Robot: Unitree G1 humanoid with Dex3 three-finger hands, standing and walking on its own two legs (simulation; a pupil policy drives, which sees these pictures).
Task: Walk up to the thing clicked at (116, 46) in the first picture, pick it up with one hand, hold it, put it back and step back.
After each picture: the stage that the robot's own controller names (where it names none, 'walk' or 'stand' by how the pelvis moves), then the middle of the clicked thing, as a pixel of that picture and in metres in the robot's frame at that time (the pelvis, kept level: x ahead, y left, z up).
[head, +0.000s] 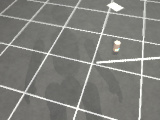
stand; (116, 46) +1.26 -0.40 -0.72
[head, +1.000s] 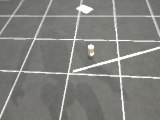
walk; (90, 50) +1.19 -0.01 -0.70
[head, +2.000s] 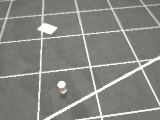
walk; (62, 87) +0.73 +0.21 -0.71
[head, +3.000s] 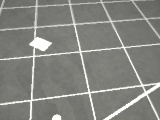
walk; out of the picture +0.44 +0.17 -0.70
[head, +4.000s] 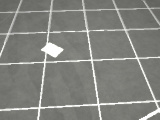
stand; out of the picture +0.37 +0.15 -0.72
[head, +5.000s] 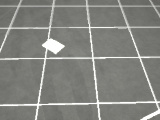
stand; out of the picture +0.36 +0.15 -0.71
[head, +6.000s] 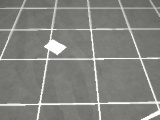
stand; out of the picture +0.38 +0.15 -0.72
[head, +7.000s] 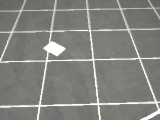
stand; out of the picture +0.38 +0.16 -0.73
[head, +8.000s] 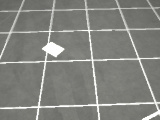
stand; out of the picture +0.37 +0.17 -0.73
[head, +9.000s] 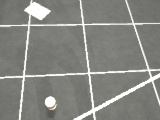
go down; (51, 103) +0.40 +0.17 -0.61
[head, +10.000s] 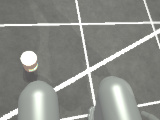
go down; (29, 62) +0.45 +0.20 -0.30
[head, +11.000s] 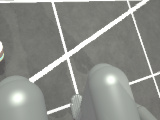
close in; out of the picture +0.44 +0.23 -0.25
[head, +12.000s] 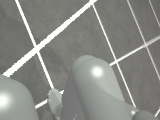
close; out of the picture +0.44 +0.25 -0.23
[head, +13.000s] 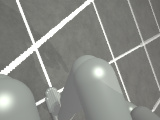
lift; out of the picture +0.42 +0.24 -0.23
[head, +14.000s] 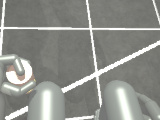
lift; (22, 78) +0.32 +0.21 -0.07
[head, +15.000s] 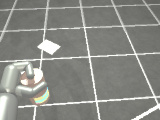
hold; (36, 87) +0.32 +0.16 +0.04
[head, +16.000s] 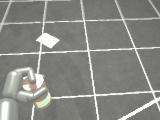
hold; (38, 92) +0.32 +0.16 -0.01
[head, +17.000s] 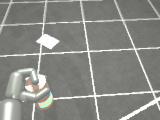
hold; (40, 92) +0.32 +0.16 -0.01
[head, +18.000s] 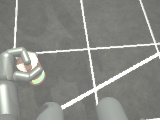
crouch; (32, 70) +0.39 +0.17 -0.08
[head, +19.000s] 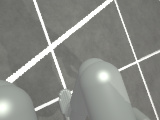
lower; out of the picture +0.43 +0.23 -0.22
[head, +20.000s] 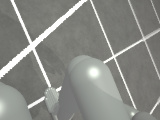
lower; out of the picture +0.43 +0.26 -0.23
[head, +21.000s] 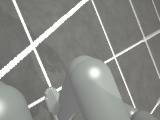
lower; out of the picture +0.43 +0.26 -0.23
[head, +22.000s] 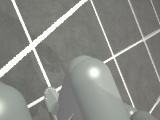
lower; out of the picture +0.43 +0.26 -0.23
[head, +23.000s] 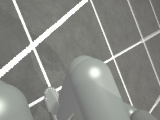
loosen; out of the picture +0.43 +0.26 -0.24
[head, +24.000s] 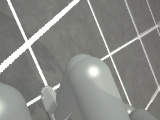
withdraw; out of the picture +0.42 +0.24 -0.23
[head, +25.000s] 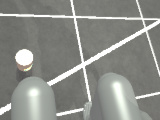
walk; (24, 61) +0.43 +0.20 -0.29
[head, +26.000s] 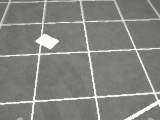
stand; out of the picture +0.35 +0.14 -0.65
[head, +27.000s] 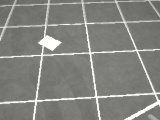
stand; out of the picture +0.37 +0.15 -0.66
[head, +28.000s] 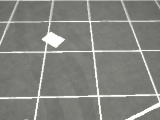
stand; out of the picture +0.37 +0.15 -0.67
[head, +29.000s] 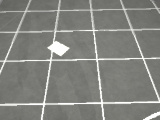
walk; out of the picture +0.37 +0.14 -0.72
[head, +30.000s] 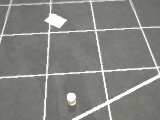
walk; (71, 99) +0.49 +0.10 -0.71
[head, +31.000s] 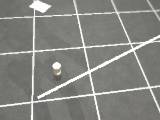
walk; (57, 69) +0.78 +0.17 -0.70
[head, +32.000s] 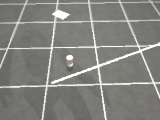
stand; (69, 61) +1.05 +0.15 -0.70
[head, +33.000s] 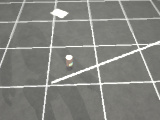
stand; (69, 60) +1.05 +0.14 -0.72
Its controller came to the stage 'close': yes
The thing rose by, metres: 0.71
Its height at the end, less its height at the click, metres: +0.00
